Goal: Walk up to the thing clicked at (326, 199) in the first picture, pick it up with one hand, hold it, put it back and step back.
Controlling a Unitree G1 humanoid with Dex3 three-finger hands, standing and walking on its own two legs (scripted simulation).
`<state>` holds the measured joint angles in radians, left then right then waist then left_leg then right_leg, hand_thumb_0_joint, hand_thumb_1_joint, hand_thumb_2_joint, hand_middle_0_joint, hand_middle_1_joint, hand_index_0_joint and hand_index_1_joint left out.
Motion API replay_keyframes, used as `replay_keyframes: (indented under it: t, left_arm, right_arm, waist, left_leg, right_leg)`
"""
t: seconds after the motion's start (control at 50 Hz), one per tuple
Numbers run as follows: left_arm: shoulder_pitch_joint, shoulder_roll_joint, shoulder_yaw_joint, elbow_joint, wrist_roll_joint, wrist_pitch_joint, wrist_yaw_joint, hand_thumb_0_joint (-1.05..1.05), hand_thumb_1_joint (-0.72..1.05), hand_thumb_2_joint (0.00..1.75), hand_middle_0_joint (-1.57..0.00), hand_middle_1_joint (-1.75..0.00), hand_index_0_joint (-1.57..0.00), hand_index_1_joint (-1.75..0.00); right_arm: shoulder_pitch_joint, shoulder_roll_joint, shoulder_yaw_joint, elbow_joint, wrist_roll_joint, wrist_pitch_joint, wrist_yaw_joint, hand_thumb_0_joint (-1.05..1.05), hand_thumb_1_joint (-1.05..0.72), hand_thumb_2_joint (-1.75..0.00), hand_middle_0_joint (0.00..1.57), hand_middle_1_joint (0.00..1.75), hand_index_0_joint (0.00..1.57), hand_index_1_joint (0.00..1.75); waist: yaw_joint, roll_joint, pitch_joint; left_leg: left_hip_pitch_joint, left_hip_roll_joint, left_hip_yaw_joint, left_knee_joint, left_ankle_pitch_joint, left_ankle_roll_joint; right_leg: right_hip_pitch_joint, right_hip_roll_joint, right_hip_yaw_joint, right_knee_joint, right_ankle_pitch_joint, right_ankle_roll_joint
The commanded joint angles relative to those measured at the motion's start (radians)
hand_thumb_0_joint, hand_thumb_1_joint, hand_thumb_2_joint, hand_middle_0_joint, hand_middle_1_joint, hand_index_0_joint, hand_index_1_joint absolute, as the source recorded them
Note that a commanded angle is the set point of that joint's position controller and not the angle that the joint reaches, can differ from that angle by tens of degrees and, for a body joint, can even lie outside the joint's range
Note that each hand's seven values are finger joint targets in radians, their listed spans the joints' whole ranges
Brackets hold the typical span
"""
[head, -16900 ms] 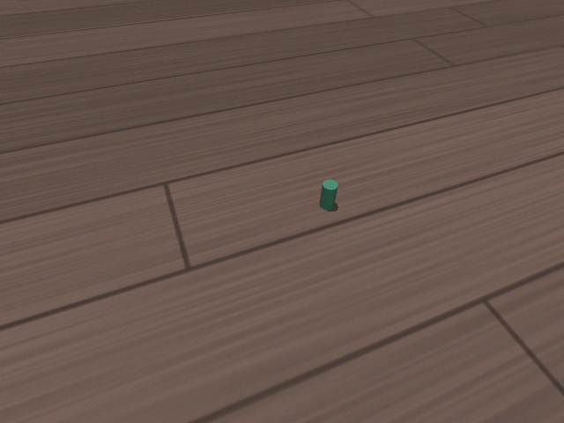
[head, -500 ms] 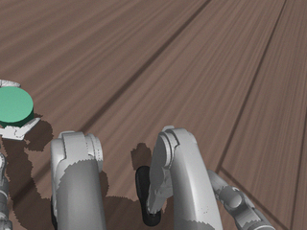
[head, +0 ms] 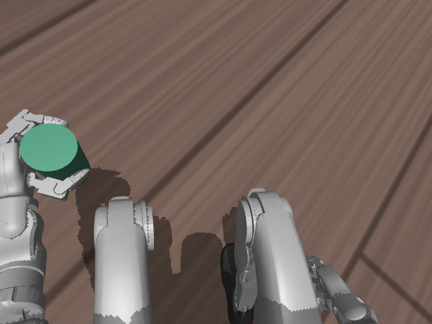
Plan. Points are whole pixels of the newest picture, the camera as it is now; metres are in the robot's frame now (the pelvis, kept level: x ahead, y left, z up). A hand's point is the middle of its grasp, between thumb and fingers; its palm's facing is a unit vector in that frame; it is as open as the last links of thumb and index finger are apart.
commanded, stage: settle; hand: left
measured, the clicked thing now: (61, 160) +0.39 +0.25 -0.08
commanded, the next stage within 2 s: lift in 0.70 s
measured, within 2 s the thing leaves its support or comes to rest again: neither
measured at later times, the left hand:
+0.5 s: hand (47, 150) +0.39 +0.25 -0.02, palm faces +0.21 -0.98 -0.04, open 10.2 cm
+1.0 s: hand (42, 149) +0.38 +0.25 +0.00, palm faces +0.19 -0.98 -0.05, open 10.2 cm
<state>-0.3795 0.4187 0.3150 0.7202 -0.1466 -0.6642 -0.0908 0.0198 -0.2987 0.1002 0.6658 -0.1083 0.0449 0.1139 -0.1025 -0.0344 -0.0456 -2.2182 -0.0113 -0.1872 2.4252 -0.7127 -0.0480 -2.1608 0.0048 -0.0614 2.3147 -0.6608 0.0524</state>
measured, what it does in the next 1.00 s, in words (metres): stands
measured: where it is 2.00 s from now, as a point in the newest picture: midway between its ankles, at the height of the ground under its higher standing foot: (186, 310)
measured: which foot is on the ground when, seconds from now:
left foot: down 0.00-1.00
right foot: down 0.00-1.00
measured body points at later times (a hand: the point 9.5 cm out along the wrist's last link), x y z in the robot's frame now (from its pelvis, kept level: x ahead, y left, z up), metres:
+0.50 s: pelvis +0.01 -0.01 +0.03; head +0.21 +0.05 +0.42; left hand +0.37 +0.30 -0.02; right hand +0.19 -0.27 -0.10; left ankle +0.08 +0.13 -0.30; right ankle +0.11 -0.13 -0.30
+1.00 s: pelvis +0.00 -0.01 +0.04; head +0.19 +0.04 +0.45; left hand +0.36 +0.30 +0.01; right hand +0.17 -0.26 -0.08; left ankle +0.08 +0.13 -0.30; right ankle +0.11 -0.13 -0.30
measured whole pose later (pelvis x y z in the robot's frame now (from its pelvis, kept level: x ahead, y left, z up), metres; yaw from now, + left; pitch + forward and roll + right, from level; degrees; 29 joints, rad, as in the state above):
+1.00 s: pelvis +0.00 -0.01 +0.04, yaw +4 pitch +31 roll -4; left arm -0.40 0.34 0.39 0.72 -0.16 -0.57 -0.22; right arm 0.06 -0.28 0.01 0.68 -0.06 -0.01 0.06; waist -0.08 -0.01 -0.13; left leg -2.12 0.00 -0.13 2.27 -0.70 -0.06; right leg -2.09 -0.01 -0.02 2.21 -0.67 0.03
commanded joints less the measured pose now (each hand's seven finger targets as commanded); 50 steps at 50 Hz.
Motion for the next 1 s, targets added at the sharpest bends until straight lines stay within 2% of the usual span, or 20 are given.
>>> replay_keyframes:
  t: [0.0,0.02,0.06,0.08,0.1,0.12,0.18,0.28,0.4,0.44,0.5,0.56,0.62,0.64,0.74,0.78,0.8,0.86,0.94,0.98]
  left_arm:
    - [-0.238,0.184,0.095,-0.217,-0.048,-0.096,-0.03,0.0,0.14,1.28,-1.33,-1.45,-1.32,-1.47]
    - [-0.279,0.168,0.072,-0.277,-0.054,-0.099,-0.043,0.0,0.13,1.28,-1.32,-1.44,-1.31,-1.47]
    - [-0.259,0.178,0.107,-0.249,-0.058,-0.088,-0.049,0.0,0.13,1.3,-1.35,-1.47,-1.35,-1.5]
    - [-0.31,0.158,0.089,-0.301,-0.066,-0.089,-0.056,0.0,0.13,1.29,-1.37,-1.47,-1.36,-1.5]
    - [-0.282,0.179,0.116,-0.276,-0.064,-0.083,-0.059,0.0,0.13,1.3,-1.36,-1.48,-1.35,-1.5]
    - [-0.292,0.161,0.107,-0.289,-0.066,-0.079,-0.065,0.0,0.15,1.31,-1.38,-1.48,-1.37,-1.51]
    - [-0.302,0.192,0.133,-0.301,-0.063,-0.076,-0.077,0.0,0.17,1.32,-1.38,-1.48,-1.37,-1.51]
    - [-0.316,0.191,0.155,-0.341,-0.072,-0.072,-0.087,0.0,0.17,1.34,-1.39,-1.5,-1.38,-1.53]
    - [-0.338,0.171,0.135,-0.347,-0.067,-0.059,-0.099,0.0,0.18,1.36,-1.39,-1.5,-1.38,-1.53]
    - [-0.341,0.172,0.138,-0.346,-0.071,-0.059,-0.106,0.0,0.18,1.35,-1.38,-1.48,-1.37,-1.52]
    - [-0.341,0.141,0.116,-0.334,-0.069,-0.048,-0.117,0.0,0.16,1.33,-1.36,-1.47,-1.35,-1.5]
    - [-0.343,0.129,0.12,-0.31,-0.071,-0.038,-0.119,0.0,0.17,1.34,-1.35,-1.47,-1.35,-1.49]
    - [-0.362,0.135,0.133,-0.288,-0.068,-0.039,-0.115,0.0,0.15,1.35,-1.34,-1.47,-1.34,-1.5]
    - [-0.351,0.153,0.156,-0.283,-0.067,-0.042,-0.113,0.0,0.14,1.35,-1.34,-1.48,-1.34,-1.5]
    - [-0.361,0.145,0.144,-0.288,-0.056,-0.047,-0.118,0.0,0.15,1.34,-1.31,-1.45,-1.31,-1.47]
    - [-0.376,0.156,0.159,-0.274,-0.059,-0.046,-0.112,0.0,0.15,1.34,-1.31,-1.45,-1.31,-1.47]
    - [-0.381,0.151,0.15,-0.274,-0.056,-0.047,-0.113,0.0,0.13,1.26,-1.32,-1.48,-1.34,-1.47]
    - [-0.378,0.162,0.143,-0.295,-0.057,-0.05,-0.116,0.0,0.07,1.25,-1.26,-1.43,-1.27,-1.44]
    - [-0.372,0.186,0.136,-0.37,-0.058,-0.04,-0.134,0.0,0.02,1.2,-1.24,-1.39,-1.25,-1.4]
    - [-0.327,0.175,0.135,-0.347,-0.068,-0.021,-0.146,0.0,0.04,1.21,-1.24,-1.39,-1.25,-1.39]
  right_arm:
    - [0.09,-0.227,-0.1,-0.065,0.02,-0.018,-0.029,0.0,-0.91,-0.9,0.2,0.3,0.2,0.3]
    - [0.082,-0.235,-0.114,-0.071,0.019,-0.019,-0.03,0.0,-0.91,-0.9,0.2,0.3,0.2,0.3]
    - [0.091,-0.224,-0.116,-0.075,0.026,-0.02,-0.033,0.0,-0.91,-0.9,0.2,0.3,0.2,0.3]
    - [0.085,-0.22,-0.122,-0.082,0.03,-0.023,-0.035,0.0,-0.91,-0.9,0.2,0.3,0.2,0.3]
    - [0.09,-0.219,-0.126,-0.077,0.032,-0.024,-0.038,0.0,-0.91,-0.9,0.2,0.3,0.2,0.3]
    - [0.084,-0.213,-0.129,-0.086,0.033,-0.027,-0.04,0.0,-0.91,-0.9,0.2,0.3,0.2,0.3]
    - [0.083,-0.213,-0.139,-0.077,0.035,-0.033,-0.046,0.0,-0.91,-0.91,0.2,0.3,0.2,0.3]
    - [0.099,-0.199,-0.145,-0.07,0.037,-0.041,-0.056,0.0,-0.91,-0.9,0.2,0.3,0.2,0.3]
    - [0.105,-0.197,-0.153,-0.057,0.036,-0.058,-0.063,0.0,-0.91,-0.91,0.2,0.3,0.2,0.3]
    - [0.099,-0.192,-0.154,-0.055,0.037,-0.063,-0.063,0.0,-0.9,-0.9,0.2,0.3,0.2,0.3]
    - [0.109,-0.196,-0.162,-0.06,0.036,-0.066,-0.065,0.0,-0.9,-0.9,0.2,0.3,0.2,0.3]
    - [0.108,-0.191,-0.161,-0.061,0.039,-0.074,-0.065,0.0,-0.9,-0.9,0.2,0.3,0.2,0.3]
    - [0.104,-0.189,-0.161,-0.059,0.042,-0.078,-0.064,0.0,-0.9,-0.9,0.2,0.3,0.2,0.3]
    - [0.108,-0.194,-0.164,-0.058,0.044,-0.077,-0.065,0.0,-0.9,-0.9,0.2,0.3,0.2,0.3]
    - [0.105,-0.188,-0.162,-0.064,0.045,-0.079,-0.066,0.0,-0.9,-0.9,0.2,0.3,0.2,0.3]
    - [0.108,-0.188,-0.163,-0.063,0.045,-0.082,-0.066,0.0,-0.9,-0.9,0.2,0.3,0.2,0.3]
    - [0.105,-0.187,-0.163,-0.063,0.044,-0.082,-0.066,0.0,-0.93,-0.91,0.2,0.3,0.2,0.3]
    - [0.107,-0.182,-0.162,-0.061,0.044,-0.086,-0.068,0.0,-0.92,-0.9,0.2,0.3,0.2,0.3]
    - [0.127,-0.184,-0.169,-0.068,0.051,-0.091,-0.074,0.0,-0.92,-0.9,0.2,0.3,0.2,0.3]
    - [0.123,-0.184,-0.169,-0.066,0.06,-0.094,-0.08,0.0,-0.92,-0.9,0.2,0.3,0.2,0.3]
  waist:
    - [0.011,0.202,-0.694]
    - [0.008,0.212,-0.7]
    - [0.021,0.185,-0.713]
    - [0.023,0.193,-0.723]
    - [0.029,0.191,-0.716]
    - [0.028,0.181,-0.712]
    - [0.034,0.191,-0.712]
    - [0.043,0.187,-0.763]
    - [0.024,0.22,-0.758]
    - [0.037,0.231,-0.767]
    - [0.023,0.218,-0.786]
    - [0.029,0.209,-0.769]
    - [0.032,0.199,-0.743]
    - [0.038,0.192,-0.736]
    - [0.043,0.218,-0.754]
    - [0.039,0.206,-0.746]
    - [0.039,0.22,-0.739]
    - [0.043,0.204,-0.742]
    - [0.045,0.212,-0.817]
    - [0.042,0.19,-0.776]
  left_leg:
    - [0.41,0.002,0.108,-0.321,0.131,0.06]
    - [0.408,0.003,0.116,-0.316,0.14,0.06]
    - [0.401,0.002,0.123,-0.324,0.143,0.063]
    - [0.404,0.001,0.131,-0.323,0.148,0.062]
    - [0.405,0.002,0.134,-0.329,0.139,0.063]
    - [0.396,0.0,0.138,-0.332,0.128,0.065]
    - [0.402,0.003,0.144,-0.339,0.115,0.066]
    - [0.428,0.004,0.151,-0.345,0.159,0.065]
    - [0.486,0.006,0.144,-0.37,0.179,0.059]
    - [0.499,0.005,0.144,-0.379,0.181,0.056]
    - [0.514,0.005,0.148,-0.379,0.197,0.057]
    - [0.518,0.003,0.148,-0.392,0.188,0.059]
    - [0.505,0.003,0.148,-0.403,0.159,0.058]
    - [0.514,0.001,0.144,-0.412,0.157,0.057]
    - [0.549,0.001,0.142,-0.435,0.169,0.053]
    - [0.536,-0.001,0.144,-0.436,0.135,0.056]
    - [0.541,-0.001,0.145,-0.44,0.123,0.055]
    - [0.52,-0.004,0.157,-0.444,0.09,0.062]
    - [0.571,-0.005,0.165,-0.461,0.135,0.061]
    - [0.571,-0.004,0.162,-0.476,0.103,0.066]
  right_leg:
    - [0.389,0.029,-0.066,-0.224,0.166,-0.083]
    - [0.397,0.029,-0.062,-0.225,0.175,-0.083]
    - [0.424,0.027,-0.054,-0.24,0.172,-0.081]
    - [0.417,0.025,-0.05,-0.242,0.178,-0.083]
    - [0.42,0.025,-0.045,-0.25,0.166,-0.081]
    - [0.421,0.025,-0.042,-0.261,0.157,-0.081]
    - [0.419,0.022,-0.033,-0.27,0.141,-0.082]
    - [0.466,0.018,-0.018,-0.278,0.179,-0.08]
    - [0.431,0.013,-0.021,-0.284,0.191,-0.086]
    - [0.422,0.012,-0.019,-0.282,0.187,-0.09]
    - [0.439,0.01,-0.018,-0.296,0.201,-0.087]
    - [0.429,0.01,-0.022,-0.303,0.189,-0.089]
    - [0.41,0.009,-0.026,-0.306,0.155,-0.09]
    - [0.402,0.008,-0.029,-0.308,0.15,-0.091]
    - [0.391,0.006,-0.031,-0.3,0.156,-0.095]
    - [0.387,0.007,-0.026,-0.314,0.127,-0.094]
    - [0.376,0.006,-0.025,-0.315,0.119,-0.094]
    - [0.417,0.007,-0.016,-0.342,0.091,-0.091]
    - [0.471,0.005,-0.005,-0.362,0.126,-0.091]
    - [0.457,0.006,-0.004,-0.385,0.097,-0.09]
